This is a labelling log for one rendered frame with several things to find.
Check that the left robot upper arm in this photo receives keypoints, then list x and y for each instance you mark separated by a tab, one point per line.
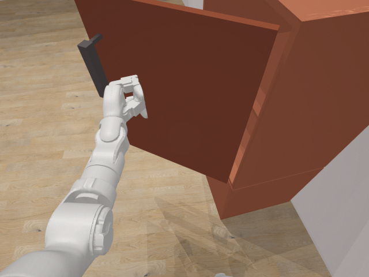
78	233

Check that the handle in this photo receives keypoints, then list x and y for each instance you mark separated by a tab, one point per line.
93	64

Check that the cupboard door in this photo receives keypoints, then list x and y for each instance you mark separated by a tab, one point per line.
200	72

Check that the left robot forearm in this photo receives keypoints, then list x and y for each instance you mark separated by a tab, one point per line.
103	171

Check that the left robot hand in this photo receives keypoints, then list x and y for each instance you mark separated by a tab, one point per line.
115	104

